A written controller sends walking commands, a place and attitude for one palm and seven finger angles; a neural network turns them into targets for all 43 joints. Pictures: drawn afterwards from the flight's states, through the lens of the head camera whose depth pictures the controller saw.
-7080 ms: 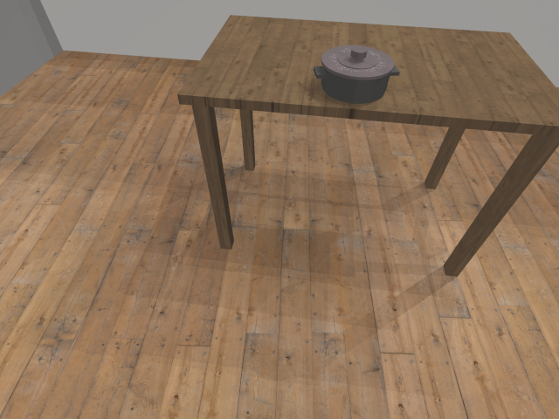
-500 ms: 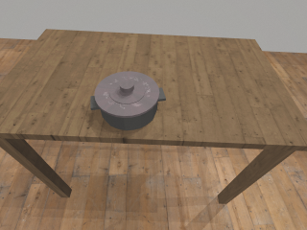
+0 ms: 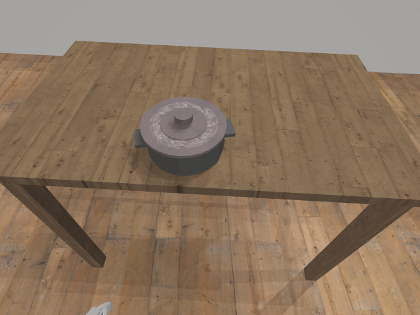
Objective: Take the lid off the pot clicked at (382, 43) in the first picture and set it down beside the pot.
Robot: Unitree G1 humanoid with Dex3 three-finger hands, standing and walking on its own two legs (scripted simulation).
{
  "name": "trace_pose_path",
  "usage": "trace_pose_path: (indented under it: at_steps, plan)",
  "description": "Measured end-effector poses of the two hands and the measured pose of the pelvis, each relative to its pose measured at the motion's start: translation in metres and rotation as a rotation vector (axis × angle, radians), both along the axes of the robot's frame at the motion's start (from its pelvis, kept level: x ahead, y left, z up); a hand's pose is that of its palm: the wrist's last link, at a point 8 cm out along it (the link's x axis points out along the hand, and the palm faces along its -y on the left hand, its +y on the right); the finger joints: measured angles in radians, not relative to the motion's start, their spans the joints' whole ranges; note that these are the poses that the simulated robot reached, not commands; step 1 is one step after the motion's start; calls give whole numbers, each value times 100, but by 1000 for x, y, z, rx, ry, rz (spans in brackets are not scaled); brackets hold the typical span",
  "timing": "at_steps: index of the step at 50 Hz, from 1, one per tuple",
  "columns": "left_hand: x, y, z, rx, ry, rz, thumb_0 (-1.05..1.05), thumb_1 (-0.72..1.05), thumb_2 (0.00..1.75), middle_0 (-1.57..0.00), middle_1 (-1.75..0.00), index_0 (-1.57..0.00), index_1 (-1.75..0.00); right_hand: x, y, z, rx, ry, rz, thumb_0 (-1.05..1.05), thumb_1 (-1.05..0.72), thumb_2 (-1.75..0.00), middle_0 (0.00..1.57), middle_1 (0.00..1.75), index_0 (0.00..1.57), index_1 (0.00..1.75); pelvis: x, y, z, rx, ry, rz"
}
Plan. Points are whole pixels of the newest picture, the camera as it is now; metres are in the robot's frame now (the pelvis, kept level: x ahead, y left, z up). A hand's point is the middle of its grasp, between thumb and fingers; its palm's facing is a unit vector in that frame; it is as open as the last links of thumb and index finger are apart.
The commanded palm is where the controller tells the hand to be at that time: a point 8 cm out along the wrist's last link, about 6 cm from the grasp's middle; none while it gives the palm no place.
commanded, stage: lift the closed hand beside the body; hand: left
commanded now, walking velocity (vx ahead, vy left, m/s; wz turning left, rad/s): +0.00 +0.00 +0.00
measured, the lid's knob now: (183, 116) +0.49 +0.11 +0.09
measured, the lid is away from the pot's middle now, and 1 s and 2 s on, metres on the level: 0.00 0.00 0.00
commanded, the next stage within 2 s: raise the hand higher, near the body in 0.52 s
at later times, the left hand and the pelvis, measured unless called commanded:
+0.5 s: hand out of the picture +0.10 +0.22 +0.00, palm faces +0.29 -0.92 -0.27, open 3.1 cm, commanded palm +0.05 +0.27 +0.05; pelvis -0.03 +0.00 +0.00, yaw +2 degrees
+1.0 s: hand (44, 298) +0.12 +0.25 +0.07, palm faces +0.31 -0.86 -0.40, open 3.1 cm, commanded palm +0.07 +0.28 +0.11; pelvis -0.02 +0.01 +0.00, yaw +0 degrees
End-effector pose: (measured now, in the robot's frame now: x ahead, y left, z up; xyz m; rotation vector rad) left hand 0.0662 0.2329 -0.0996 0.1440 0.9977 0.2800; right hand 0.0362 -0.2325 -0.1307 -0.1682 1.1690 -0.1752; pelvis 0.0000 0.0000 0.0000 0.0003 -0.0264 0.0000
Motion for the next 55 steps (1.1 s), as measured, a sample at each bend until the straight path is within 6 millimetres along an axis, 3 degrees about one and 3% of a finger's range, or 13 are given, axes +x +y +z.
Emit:
trace_pose_path:
  at_steps: [2,6,11,15,19,26,32,37,47,55]
  plan:
    - [25,3,29,57,-159,-20,1,91,90,-26,-36,-26,-37,26,-1,7,-3,-131,27,1,-92,-90,20,30,20,30,-2,2,1,3,-3,15]
    - [42,3,50,76,-275,-67,1,91,90,-37,-48,-36,-48,84,-3,33,3,-366,53,1,-91,-90,20,30,20,30,-14,3,0,3,3,15]
    - [31,5,85,79,-433,-101,1,91,90,-55,-68,-55,-68,142,3,86,-27,-645,127,1,-91,-90,20,30,20,30,-24,1,-1,-5,-11,12]
    - [15,12,92,87,-470,-71,1,91,90,-71,-86,-71,-86,164,12,111,-52,-735,196,1,-91,-90,20,30,20,30,-31,-1,-1,-13,-21,23]
    - [4,19,107,113,-523,-40,1,91,90,-88,-104,-88,-105,167,22,114,-58,-739,243,1,-90,-90,20,30,20,30,-33,-1,0,-17,-36,32]
    - [0,32,131,174,-580,-33,2,90,90,-115,-133,-115,-134,139,39,86,-15,-619,246,1,-90,-90,20,30,20,30,-32,1,0,-16,-60,31]
    - [3,44,154,251,-615,-68,2,90,90,-125,-144,-125,-145,110,42,61,19,-517,206,1,-90,-90,21,30,20,30,-29,4,1,-13,-69,20]
    - [7,51,169,305,-639,-93,2,90,90,-128,-148,-128,-148,100,36,53,13,-486,178,1,-90,-90,21,31,20,30,-28,6,2,-12,-69,12]
    - [18,52,191,341,-724,-117,2,90,90,-130,-149,-130,-150,121,19,68,-36,-553,166,1,-90,-90,21,30,20,30,-23,6,3,-10,-71,3]
    - [26,50,211,367,-810,-124,2,90,90,-130,-150,-130,-150,145,23,82,-31,-620,196,1,-90,-90,20,30,20,30,-19,5,3,-11,-76,2]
